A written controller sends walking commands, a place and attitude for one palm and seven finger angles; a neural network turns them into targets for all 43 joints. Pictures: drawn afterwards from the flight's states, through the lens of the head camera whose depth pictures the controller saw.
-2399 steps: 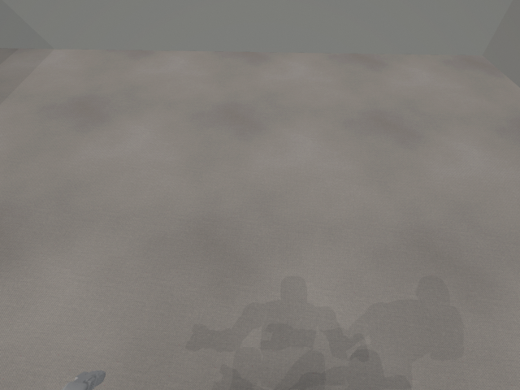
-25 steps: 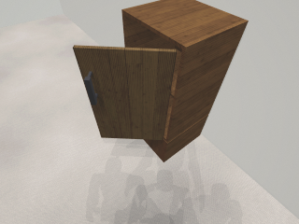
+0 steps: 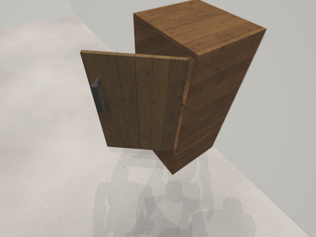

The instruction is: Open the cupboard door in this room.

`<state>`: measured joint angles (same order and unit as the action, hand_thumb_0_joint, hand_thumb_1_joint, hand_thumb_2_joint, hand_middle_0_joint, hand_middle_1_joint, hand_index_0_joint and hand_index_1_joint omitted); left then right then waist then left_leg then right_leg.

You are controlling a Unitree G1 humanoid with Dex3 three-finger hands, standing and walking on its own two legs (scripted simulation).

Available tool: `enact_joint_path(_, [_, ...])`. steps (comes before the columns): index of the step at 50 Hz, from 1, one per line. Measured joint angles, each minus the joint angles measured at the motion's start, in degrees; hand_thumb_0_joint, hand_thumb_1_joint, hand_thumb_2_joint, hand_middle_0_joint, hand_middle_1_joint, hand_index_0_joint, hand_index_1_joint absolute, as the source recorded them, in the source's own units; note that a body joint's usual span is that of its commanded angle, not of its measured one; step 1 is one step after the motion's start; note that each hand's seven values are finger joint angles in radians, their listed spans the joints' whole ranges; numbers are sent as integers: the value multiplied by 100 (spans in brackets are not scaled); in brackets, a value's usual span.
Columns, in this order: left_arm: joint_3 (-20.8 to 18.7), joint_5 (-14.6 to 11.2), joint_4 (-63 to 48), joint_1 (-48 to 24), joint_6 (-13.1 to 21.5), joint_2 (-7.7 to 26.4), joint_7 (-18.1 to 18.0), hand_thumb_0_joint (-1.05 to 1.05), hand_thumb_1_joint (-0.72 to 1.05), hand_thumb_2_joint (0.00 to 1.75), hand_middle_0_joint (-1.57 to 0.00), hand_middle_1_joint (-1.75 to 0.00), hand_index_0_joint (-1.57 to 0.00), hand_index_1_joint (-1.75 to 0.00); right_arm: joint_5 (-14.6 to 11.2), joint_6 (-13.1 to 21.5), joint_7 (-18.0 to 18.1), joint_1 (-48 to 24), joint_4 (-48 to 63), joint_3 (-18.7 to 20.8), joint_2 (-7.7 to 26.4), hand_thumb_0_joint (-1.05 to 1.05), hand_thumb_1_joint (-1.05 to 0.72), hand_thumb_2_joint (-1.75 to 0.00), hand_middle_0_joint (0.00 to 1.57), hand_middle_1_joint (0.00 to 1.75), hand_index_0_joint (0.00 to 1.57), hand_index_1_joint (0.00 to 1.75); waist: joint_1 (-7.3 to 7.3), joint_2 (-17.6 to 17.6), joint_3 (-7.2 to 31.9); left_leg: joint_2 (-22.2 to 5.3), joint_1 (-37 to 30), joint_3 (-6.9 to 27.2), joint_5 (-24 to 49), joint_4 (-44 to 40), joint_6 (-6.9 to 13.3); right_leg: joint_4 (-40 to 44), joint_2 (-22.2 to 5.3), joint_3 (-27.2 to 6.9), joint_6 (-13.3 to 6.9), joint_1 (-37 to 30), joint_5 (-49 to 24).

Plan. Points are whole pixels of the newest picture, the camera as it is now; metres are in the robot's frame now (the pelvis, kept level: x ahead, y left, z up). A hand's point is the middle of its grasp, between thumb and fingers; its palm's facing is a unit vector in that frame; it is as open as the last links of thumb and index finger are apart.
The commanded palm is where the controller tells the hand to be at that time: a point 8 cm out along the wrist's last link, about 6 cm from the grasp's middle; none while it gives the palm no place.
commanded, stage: come to a stop and stand still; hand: left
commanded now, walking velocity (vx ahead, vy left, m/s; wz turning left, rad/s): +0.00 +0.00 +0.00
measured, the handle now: (99, 95) +0.62 +0.28 -0.05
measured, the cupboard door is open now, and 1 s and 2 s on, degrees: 50 50 50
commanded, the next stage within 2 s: look again from close up in 0.02 s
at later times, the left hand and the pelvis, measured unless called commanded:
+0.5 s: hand out of the picture +0.04 +0.23 -0.18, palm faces +0.02 -0.97 -0.24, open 7.3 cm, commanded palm none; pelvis -0.01 +0.03 -0.01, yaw -1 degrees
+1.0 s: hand out of the picture -0.08 +0.23 -0.18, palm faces +0.05 -0.98 -0.17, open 7.3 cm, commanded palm none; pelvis -0.03 +0.06 -0.01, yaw +0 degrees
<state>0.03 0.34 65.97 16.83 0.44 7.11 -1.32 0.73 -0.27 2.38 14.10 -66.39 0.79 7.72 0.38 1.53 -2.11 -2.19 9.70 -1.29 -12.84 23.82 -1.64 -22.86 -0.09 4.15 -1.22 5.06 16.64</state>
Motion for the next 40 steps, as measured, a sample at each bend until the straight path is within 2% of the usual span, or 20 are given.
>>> enact_joint_path(7, [55,27,-62,27,23,15,-5,0,91,89,-20,-30,-20,-30,-9,-2,-14,60,67,-46,2,0,-92,-90,20,30,20,30,-25,-8,-7,2,3,-1,-60,39,15,32,-2,0,15,-32,22])
enact_joint_path(14, [-68,90,-531,84,90,242,-70,1,91,89,-20,-30,-20,-30,21,98,-14,89,605,74,236,1,-92,-90,20,30,20,30,-86,-176,51,3,491,2,-413,759,100,-547,-31,-10,69,390,285])
enact_joint_path(23, [-95,82,-829,-64,-29,492,-95,0,91,89,-20,-30,-20,-30,14,46,-52,-126,783,55,280,0,-91,-90,20,30,20,30,-24,-126,199,126,381,-138,-483,930,259,-791,-178,-142,225,347,356])
enact_joint_path(31, [-30,87,-856,-120,-66,480,-43,0,91,89,-20,-30,-20,-30,20,36,-145,-161,783,-20,241,0,-91,-90,20,30,20,30,-11,-97,251,229,369,-207,-239,709,387,-579,-275,-200,346,350,89])
enact_joint_path(40, [7,108,-662,161,-92,351,-26,0,91,89,-20,-30,-20,-30,3,8,-173,105,600,-16,205,0,-91,-90,20,30,20,30,-23,-33,197,340,386,-264,32,423,492,-378,-378,-246,422,413,-154])
